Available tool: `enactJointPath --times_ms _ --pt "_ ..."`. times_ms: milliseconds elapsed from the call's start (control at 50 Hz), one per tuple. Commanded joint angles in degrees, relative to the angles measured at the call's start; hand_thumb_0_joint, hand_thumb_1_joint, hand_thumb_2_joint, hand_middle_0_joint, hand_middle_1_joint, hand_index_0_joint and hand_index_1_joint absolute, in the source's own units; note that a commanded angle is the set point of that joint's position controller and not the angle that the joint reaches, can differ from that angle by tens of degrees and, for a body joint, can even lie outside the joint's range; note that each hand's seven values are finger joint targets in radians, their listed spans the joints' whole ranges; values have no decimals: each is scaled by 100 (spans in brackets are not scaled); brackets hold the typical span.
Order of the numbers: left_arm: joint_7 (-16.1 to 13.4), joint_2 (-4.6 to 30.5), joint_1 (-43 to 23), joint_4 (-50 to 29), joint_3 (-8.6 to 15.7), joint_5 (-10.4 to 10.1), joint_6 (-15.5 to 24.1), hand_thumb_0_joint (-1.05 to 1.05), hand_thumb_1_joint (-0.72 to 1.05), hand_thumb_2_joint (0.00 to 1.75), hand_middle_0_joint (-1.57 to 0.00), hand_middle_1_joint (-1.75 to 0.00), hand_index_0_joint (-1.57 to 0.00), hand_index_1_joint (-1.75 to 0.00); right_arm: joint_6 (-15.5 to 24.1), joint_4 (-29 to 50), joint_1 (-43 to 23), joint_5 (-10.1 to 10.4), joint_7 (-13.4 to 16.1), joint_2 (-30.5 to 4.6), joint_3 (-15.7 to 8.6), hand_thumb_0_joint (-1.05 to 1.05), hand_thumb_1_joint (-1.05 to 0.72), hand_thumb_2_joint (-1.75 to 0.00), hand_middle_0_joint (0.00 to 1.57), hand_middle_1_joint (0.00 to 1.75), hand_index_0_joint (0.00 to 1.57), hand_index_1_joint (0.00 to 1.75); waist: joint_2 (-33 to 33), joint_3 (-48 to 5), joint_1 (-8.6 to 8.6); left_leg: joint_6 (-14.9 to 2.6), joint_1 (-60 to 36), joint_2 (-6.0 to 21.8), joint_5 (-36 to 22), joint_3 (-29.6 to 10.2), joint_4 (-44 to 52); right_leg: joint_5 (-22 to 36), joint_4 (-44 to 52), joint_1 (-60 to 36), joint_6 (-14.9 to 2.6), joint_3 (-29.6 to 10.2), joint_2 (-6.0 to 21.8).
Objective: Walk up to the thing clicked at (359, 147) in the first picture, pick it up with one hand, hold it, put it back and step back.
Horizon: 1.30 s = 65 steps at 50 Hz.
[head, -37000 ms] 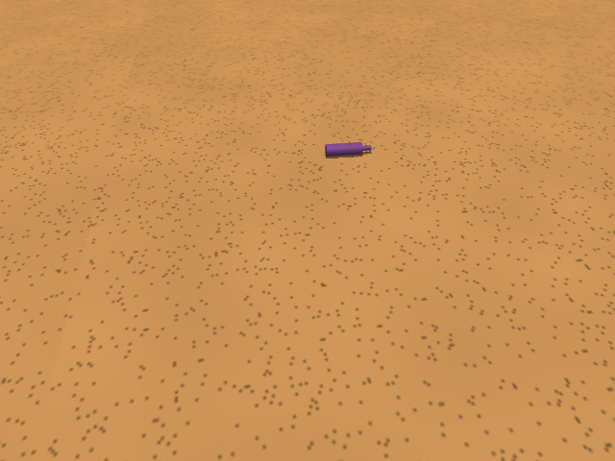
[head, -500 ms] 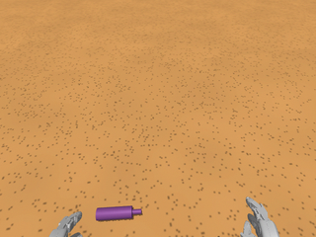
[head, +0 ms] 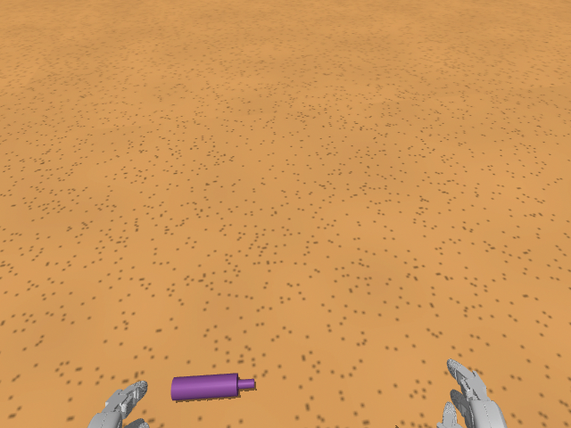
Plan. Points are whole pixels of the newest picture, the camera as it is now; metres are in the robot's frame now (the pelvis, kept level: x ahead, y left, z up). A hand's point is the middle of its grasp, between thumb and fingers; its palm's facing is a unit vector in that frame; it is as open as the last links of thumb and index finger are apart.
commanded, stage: home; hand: left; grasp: from above
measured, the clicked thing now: (214, 386) +0.44 +0.22 -0.68
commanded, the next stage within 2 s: stand in 0.28 s
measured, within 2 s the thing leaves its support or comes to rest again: neither
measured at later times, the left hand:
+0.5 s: hand out of the picture +0.16 +0.21 -0.08, palm faces +0.01 -0.95 -0.32, open 7.4 cm
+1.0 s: hand out of the picture +0.03 +0.24 -0.11, palm faces +0.04 -0.95 -0.32, open 7.4 cm
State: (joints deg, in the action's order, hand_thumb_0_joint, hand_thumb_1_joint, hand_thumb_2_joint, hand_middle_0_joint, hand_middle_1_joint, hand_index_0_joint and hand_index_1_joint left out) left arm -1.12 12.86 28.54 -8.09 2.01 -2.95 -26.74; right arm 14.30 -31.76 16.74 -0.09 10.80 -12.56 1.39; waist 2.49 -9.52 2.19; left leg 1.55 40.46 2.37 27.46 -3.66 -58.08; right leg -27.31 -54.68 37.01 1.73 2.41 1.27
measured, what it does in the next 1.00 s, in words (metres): rises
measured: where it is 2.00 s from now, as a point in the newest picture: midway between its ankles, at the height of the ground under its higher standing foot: outside the picture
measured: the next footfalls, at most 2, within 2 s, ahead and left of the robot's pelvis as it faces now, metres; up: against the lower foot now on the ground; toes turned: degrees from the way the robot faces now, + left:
none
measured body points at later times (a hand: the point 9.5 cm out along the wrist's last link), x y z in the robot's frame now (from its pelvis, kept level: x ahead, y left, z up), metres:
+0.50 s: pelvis -0.01 +0.00 +0.01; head +0.01 +0.01 +0.46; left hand +0.15 +0.26 -0.06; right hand +0.14 -0.25 -0.09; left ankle +0.02 +0.13 -0.68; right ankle +0.00 -0.14 -0.68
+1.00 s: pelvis -0.01 +0.01 +0.06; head +0.00 +0.00 +0.51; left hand +0.02 +0.29 -0.08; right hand +0.05 -0.27 -0.08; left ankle +0.02 +0.13 -0.68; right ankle +0.00 -0.14 -0.68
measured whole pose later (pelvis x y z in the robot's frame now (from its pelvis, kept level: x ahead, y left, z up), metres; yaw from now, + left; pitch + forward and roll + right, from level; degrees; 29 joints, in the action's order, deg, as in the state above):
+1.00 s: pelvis -0.01 +0.01 +0.06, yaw -1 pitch -4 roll +0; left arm -2.0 15.4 12.9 61.6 2.5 1.8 -1.3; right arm -0.1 -60.2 11.3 -2.1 1.4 -16.3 -2.0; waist 0.7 3.7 -1.2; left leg 0.4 10.4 0.4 13.6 -0.5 -27.7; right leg -14.2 -26.9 8.9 2.7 0.4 3.3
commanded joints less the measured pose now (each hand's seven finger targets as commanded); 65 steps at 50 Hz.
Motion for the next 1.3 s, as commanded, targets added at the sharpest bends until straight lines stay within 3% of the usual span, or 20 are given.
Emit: enactJointPath --times_ms 0,40,60,180,240,320,340,360,380,400,440,500,620,740,760,820,900,1040,1200,1280 --pt "-53 743 -117 -1228 460 29 298 0 90 90 -20 -30 -20 -30 328 972 -437 27 69 -733 -313 0 -90 -90 20 30 20 30 16 -423 -33 -189 -622 -204 -1167 181 900 1084 912 -245 -138 181 -235" --pt "-21 521 -45 -1023 262 22 271 0 90 90 -20 -30 -20 -30 321 902 -387 24 48 -675 -277 0 -90 -90 20 30 20 30 -39 -368 14 -192 -599 -206 -1207 177 881 1128 873 -202 -132 187 -244" --pt "-40 686 -12 -1168 402 22 281 0 90 90 -20 -30 -20 -30 321 995 -426 22 53 -729 -306 0 -90 -90 20 30 20 30 57 -487 -23 -183 -675 -200 -1310 181 880 1213 852 -257 -145 184 -242" --pt "-47 650 -133 -1164 335 3 282 0 90 90 -20 -30 -20 -30 291 1033 -461 41 49 -703 -273 0 -90 -90 20 30 20 30 -36 -226 -2 -200 -484 -204 -781 151 961 741 947 -108 -138 200 -241" --pt "-38 545 -86 -1262 245 -7 287 0 90 90 -20 -30 -20 -30 285 1023 -417 39 39 -680 -273 0 -90 -90 20 30 20 30 56 -491 46 -191 -631 -210 -1013 164 907 962 881 -188 -139 193 -243" --pt "-72 749 -142 -1359 424 36 315 0 90 90 -20 -30 -20 -30 259 1046 -407 42 45 -713 -312 0 -90 -90 20 30 20 30 142 -475 -33 -164 -618 -170 -1131 121 926 1006 809 -110 -162 218 -264" --pt "-56 620 -116 -1181 305 29 295 0 90 90 -20 -30 -20 -30 253 1005 -395 47 40 -686 -288 0 -90 -90 20 30 20 30 28 -370 34 -181 -549 -190 -986 118 919 895 855 -80 -145 215 -259" --pt "-283 1120 -1769 829 302 687 1551 0 90 90 -20 -30 -20 -30 -367 -454 -748 -694 -302 -1398 -497 0 -90 -90 20 30 20 30 -280 866 -421 -464 -813 119 -2246 -93 1347 1115 968 -1112 -422 -225 165" --pt "-257 1241 -1085 1812 423 709 1941 0 90 90 -20 -30 -20 -30 -618 -455 -805 -672 -492 -1469 -602 0 -90 -90 20 30 20 30 -596 447 -461 -534 -1190 54 -2135 117 1299 1150 1235 -1237 -571 -588 265" --pt "-213 1287 -1066 2109 401 714 2114 0 90 90 -20 -30 -20 -30 -739 -316 -693 -687 -589 -1539 -633 0 -90 -90 20 30 20 30 -538 344 -314 -534 -1331 8 -2098 -12 1284 1308 1201 -1098 -667 -668 201" --pt "-164 1317 -1281 2653 309 702 2340 0 90 90 -20 -30 -20 -30 -843 -576 -748 -443 -797 -1365 -608 0 -90 -90 20 30 20 30 -309 64 -344 -537 -1637 -69 -1936 29 1418 1681 1207 -1582 -588 -748 367" --pt "-135 1249 -1558 3395 325 594 2400 0 90 90 -20 -30 -20 -30 -931 -834 -868 -267 -963 -1250 -620 0 -90 -90 20 30 20 30 -396 283 -421 -474 -1804 -70 -1561 -26 1740 1269 1535 -1537 -449 -638 356" --pt "-114 1122 -1816 4723 309 564 2619 0 90 90 -20 -30 -20 -30 -1128 -1390 -952 -321 -975 -1328 -651 0 -90 -90 20 30 20 30 205 766 -356 -515 -1901 252 -642 -491 2899 1012 1841 -1832 -259 -326 188" --pt "-111 1338 -1718 5708 328 548 2769 0 90 90 -20 -30 -20 -30 -1251 -1889 -838 -229 -918 -1337 -629 0 -90 -90 20 30 20 30 -356 987 -304 -365 -2507 77 -1134 -141 2977 1373 2875 -2209 -315 -675 446" --pt "-119 1352 -1805 5802 332 517 2779 0 90 90 -20 -30 -20 -30 -1255 -1980 -719 -223 -903 -1323 -613 0 -90 -90 20 30 20 30 -369 928 -225 -368 -2648 112 -1363 -121 3051 1547 2952 -2315 -322 -713 499" --pt "-149 1311 -1774 6125 306 476 2771 0 90 90 -20 -30 -20 -30 -1263 -2193 -719 -198 -881 -1376 -597 0 -90 -90 20 30 20 30 -190 845 -285 -373 -2885 233 -1902 -197 3301 2072 3003 -2681 -267 -574 476" --pt "-156 1349 -1757 6494 270 467 2749 0 90 90 -20 -30 -20 -30 -1275 -2428 -716 -165 -871 -1410 -564 0 -90 -90 20 30 20 30 -223 1010 -303 -319 -3053 259 -1995 -171 3573 2007 3238 -2789 -236 -564 476" --pt "-124 1345 -1844 6873 215 480 2719 0 90 90 -20 -30 -20 -30 -1322 -2676 -774 -152 -874 -1462 -532 0 -90 -90 20 30 20 30 -138 1337 -302 -278 -2919 319 -1232 -255 4053 1625 3497 -2864 -193 -522 446" --pt "-109 1426 -1990 7029 199 474 2747 0 90 90 -20 -30 -20 -30 -1299 -2826 -906 -133 -899 -1497 -510 0 -90 -90 20 30 20 30 -276 1213 -288 -257 -3160 343 -1640 -191 4094 1810 3678 -2939 -199 -574 523" --pt "-104 1445 -2009 7099 189 468 2744 0 90 90 -20 -30 -20 -30 -1313 -2855 -1019 -127 -918 -1519 -499 0 -90 -90 20 30 20 30 -280 1256 -310 -267 -3177 359 -1531 -191 4147 1693 3734 -2896 -198 -562 512"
